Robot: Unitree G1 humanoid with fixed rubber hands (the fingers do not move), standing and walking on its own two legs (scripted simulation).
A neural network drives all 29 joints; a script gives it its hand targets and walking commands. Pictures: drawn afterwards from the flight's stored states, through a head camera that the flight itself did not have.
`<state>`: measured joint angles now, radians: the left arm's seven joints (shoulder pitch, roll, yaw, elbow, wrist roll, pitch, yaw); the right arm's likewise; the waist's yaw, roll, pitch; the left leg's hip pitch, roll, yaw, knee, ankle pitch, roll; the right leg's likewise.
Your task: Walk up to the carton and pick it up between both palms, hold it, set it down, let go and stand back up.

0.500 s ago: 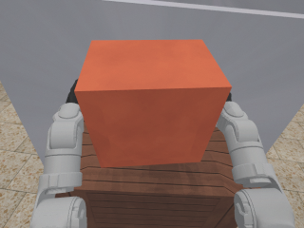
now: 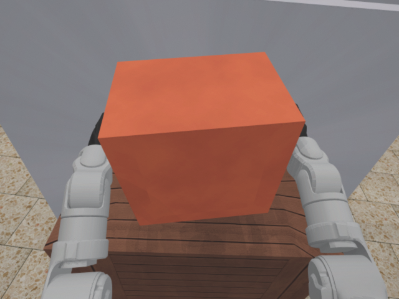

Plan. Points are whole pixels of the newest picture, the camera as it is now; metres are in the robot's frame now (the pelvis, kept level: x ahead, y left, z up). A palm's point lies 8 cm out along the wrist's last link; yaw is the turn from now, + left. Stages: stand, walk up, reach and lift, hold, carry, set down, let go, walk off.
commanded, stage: hold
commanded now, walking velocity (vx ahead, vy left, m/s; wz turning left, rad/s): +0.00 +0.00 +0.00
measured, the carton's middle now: (198, 143) +0.38 +0.03 +0.16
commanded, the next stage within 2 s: none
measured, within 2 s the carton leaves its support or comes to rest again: neither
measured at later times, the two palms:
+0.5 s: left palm (94, 137) +0.33 +0.22 +0.19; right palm (297, 146) +0.35 -0.16 +0.19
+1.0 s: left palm (96, 150) +0.33 +0.22 +0.17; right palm (293, 144) +0.36 -0.15 +0.19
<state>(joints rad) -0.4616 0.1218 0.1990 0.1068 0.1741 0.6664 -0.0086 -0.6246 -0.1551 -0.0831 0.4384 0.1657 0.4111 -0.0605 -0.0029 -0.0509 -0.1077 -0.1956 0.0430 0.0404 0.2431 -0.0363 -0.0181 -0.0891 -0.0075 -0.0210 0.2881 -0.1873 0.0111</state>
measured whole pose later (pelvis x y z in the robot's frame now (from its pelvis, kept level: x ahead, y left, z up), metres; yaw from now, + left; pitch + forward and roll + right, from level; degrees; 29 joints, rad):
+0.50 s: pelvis -0.02 +0.01 +0.00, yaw +0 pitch -3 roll -1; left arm -0.58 0.10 0.27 0.14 0.20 0.72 -0.09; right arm -0.60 -0.15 -0.09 0.41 0.17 0.43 -0.09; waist -0.01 -0.05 -0.08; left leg -0.18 0.04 0.04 0.24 -0.02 -0.02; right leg -0.07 -0.01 -0.02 0.29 -0.17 0.01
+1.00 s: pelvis -0.01 +0.00 +0.00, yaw +0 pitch -2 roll +0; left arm -0.45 0.10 0.24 0.05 0.18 0.73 -0.05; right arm -0.59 -0.14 -0.07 0.38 0.17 0.46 -0.08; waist -0.01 -0.05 -0.08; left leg -0.17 0.04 0.04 0.24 -0.03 -0.02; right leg -0.06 -0.01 -0.02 0.29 -0.18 0.01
